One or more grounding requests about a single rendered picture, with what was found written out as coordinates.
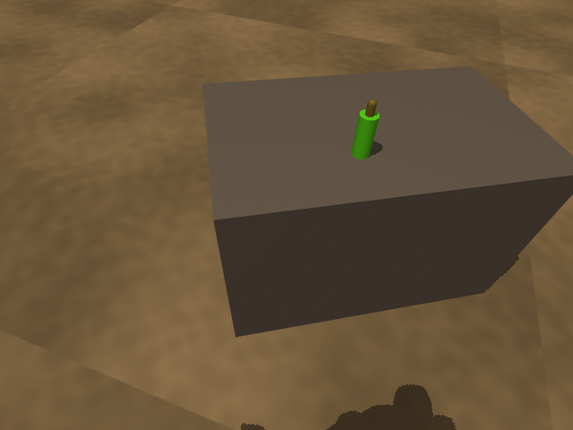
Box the bottle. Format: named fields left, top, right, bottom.
left=351, top=99, right=380, bottom=159

